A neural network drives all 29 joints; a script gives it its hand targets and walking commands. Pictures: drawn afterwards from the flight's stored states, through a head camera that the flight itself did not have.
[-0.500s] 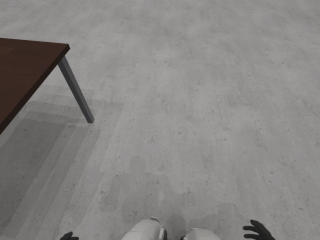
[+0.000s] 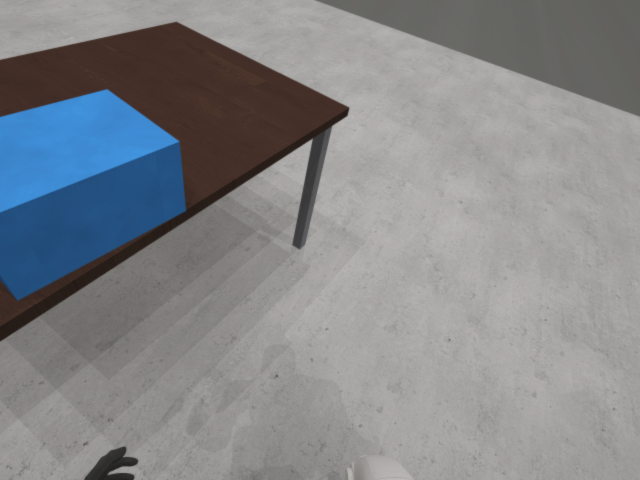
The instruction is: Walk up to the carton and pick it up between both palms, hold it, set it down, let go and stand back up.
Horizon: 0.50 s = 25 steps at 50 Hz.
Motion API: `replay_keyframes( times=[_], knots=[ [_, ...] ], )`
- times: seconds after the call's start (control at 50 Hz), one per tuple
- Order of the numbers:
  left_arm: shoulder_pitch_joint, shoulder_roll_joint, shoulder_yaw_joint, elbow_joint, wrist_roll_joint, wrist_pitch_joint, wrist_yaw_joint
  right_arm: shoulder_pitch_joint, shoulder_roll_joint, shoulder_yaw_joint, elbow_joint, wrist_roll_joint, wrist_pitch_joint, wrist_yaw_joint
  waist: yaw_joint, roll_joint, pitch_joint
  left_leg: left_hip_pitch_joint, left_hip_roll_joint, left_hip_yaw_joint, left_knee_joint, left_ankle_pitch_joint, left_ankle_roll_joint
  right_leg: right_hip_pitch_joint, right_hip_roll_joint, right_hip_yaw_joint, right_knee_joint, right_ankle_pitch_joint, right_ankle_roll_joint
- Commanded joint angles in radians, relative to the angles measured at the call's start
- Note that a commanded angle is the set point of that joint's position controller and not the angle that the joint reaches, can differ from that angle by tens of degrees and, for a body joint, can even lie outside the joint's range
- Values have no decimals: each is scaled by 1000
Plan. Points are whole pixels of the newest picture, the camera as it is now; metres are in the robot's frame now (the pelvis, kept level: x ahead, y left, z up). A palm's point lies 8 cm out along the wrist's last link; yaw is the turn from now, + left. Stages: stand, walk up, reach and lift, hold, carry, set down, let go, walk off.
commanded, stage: walk up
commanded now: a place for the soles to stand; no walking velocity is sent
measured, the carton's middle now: (67, 183) +0.59 +0.41 -0.02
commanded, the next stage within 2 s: none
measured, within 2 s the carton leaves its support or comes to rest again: neither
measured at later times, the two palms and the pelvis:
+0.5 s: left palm (77, 377) +0.29 +0.32 -0.11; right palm (423, 443) +0.19 -0.18 -0.12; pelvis +0.19 +0.06 -0.01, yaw +16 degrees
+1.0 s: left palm out of the picture +0.23 +0.42 -0.18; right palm (272, 235) +0.58 +0.05 -0.11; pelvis +0.33 +0.17 -0.03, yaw +36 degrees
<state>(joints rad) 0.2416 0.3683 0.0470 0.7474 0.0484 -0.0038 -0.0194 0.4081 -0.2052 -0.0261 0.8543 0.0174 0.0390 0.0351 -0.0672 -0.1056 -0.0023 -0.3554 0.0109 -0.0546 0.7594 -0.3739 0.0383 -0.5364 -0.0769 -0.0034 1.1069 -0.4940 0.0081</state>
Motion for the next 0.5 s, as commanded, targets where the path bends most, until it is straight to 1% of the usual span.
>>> replay_keyframes(
  times=[0.0,0.02,0.04,0.06,0.08,0.1,0.12,0.14,0.18,0.22,0.24,0.26,0.28,0.3,0.32,0.34,0.36,0.38,0.4,0.42,0.44,0.46,0.48],
  knots=[
    [0,45,-6,-75,23,-39,-1,-16,-213,-66,-87,-23,-53,-14,41,267,108,86,123,-465,-557,-286,11,-207,4,21,-6,244,23],
    [-20,45,-12,-82,25,-32,0,28,-191,-65,-78,-21,-57,-14,23,240,119,95,128,-490,-563,-285,4,-221,7,26,-18,261,26],
    [-24,39,-15,-81,19,-26,1,46,-195,-65,-68,-23,-60,-16,22,223,121,126,137,-503,-565,-278,3,-245,5,36,-44,277,28],
    [-30,41,-18,-81,16,-24,1,74,-191,-68,-60,-30,-64,-20,12,212,118,165,146,-519,-566,-261,-3,-269,9,35,-65,301,30],
    [-35,41,-22,-75,13,-23,0,92,-187,-68,-55,-34,-68,-24,12,195,117,217,145,-521,-561,-221,-8,-294,13,38,-92,310,29],
    [-55,38,-27,-81,14,-24,-1,121,-182,-69,-52,-36,-71,-27,3,163,120,251,144,-518,-550,-173,-15,-307,18,41,-113,323,26],
    [-45,46,-6,-79,16,-21,14,156,-183,-65,-66,-31,-80,-32,-8,157,71,309,179,-493,-525,-66,-2,-286,13,53,-172,298,12],
    [-57,41,-10,-81,17,-20,20,169,-180,-62,-60,-30,-85,-33,-13,177,62,354,170,-491,-501,38,4,-289,28,57,-199,294,5],
    [-102,13,-16,-94,17,-21,26,222,-152,-57,-42,-35,-91,-37,-34,187,70,405,151,-473,-456,230,9,-288,47,51,-262,287,-6],
    [-138,-18,-21,-105,15,-22,29,264,-142,-50,-33,-40,-92,-42,-50,201,78,460,134,-459,-410,421,1,-288,73,42,-328,289,-17],
    [-152,-28,-24,-103,12,-22,31,275,-133,-45,-31,-40,-90,-44,-49,205,108,459,119,-453,-396,503,-11,-283,85,40,-347,291,-24],
    [-171,-45,-27,-110,11,-25,34,272,-133,-44,-30,-43,-90,-45,-51,208,124,430,98,-424,-380,572,-20,-247,100,27,-403,301,-30],
    [-182,-56,-31,-114,7,-29,37,272,-127,-37,-30,-42,-89,-45,-49,207,135,400,73,-408,-372,649,-36,-191,119,11,-442,321,-38],
    [-194,-70,-34,-118,-2,-33,40,257,-125,-48,-32,-37,-87,-41,-30,237,147,344,38,-411,-377,682,-45,-122,142,-25,-457,337,-49],
    [-175,-73,-33,-115,-3,-36,46,239,-130,-46,-46,-36,-85,-38,-14,243,138,300,23,-414,-364,712,-52,-35,152,-26,-484,357,-57],
    [-161,-74,-31,-106,-2,-40,51,223,-130,-44,-58,-35,-85,-35,1,233,150,237,6,-411,-345,742,-63,43,160,-30,-505,377,-63],
    [-126,-72,-26,-94,-5,-44,59,205,-137,-44,-64,-31,-85,-33,27,241,136,180,-10,-404,-304,774,-71,156,167,-34,-536,384,-72],
    [-75,-51,-14,-82,-1,-49,66,186,-150,-47,-78,-26,-86,-30,62,213,110,84,-28,-392,-218,783,-83,314,151,-20,-565,428,-85],
    [23,-20,0,-53,1,-55,73,158,-157,-48,-95,-22,-88,-26,121,179,61,-77,-43,-368,-83,743,-103,541,98,42,-569,478,-117],
    [149,44,25,-30,13,-57,81,142,-136,-42,-120,-17,-93,-24,181,98,-16,-227,-87,-317,147,584,-140,735,-72,241,-610,351,-175],
    [247,112,49,-13,21,-55,95,164,-115,-41,-141,-9,-86,-25,207,2,-127,-338,-190,-178,462,27,-170,845,-371,601,-707,175,-293],
    [236,115,54,7,11,-46,103,185,-167,-50,-142,-30,-65,-38,167,73,-120,-358,-127,-117,592,-208,-137,762,-474,731,-776,-88,-338],
    [146,99,52,-11,-4,-44,108,172,-197,-59,-148,-49,-54,-39,136,-19,-50,-405,-62,-78,638,-183,-117,684,-490,756,-825,-217,-359]
  ],
)
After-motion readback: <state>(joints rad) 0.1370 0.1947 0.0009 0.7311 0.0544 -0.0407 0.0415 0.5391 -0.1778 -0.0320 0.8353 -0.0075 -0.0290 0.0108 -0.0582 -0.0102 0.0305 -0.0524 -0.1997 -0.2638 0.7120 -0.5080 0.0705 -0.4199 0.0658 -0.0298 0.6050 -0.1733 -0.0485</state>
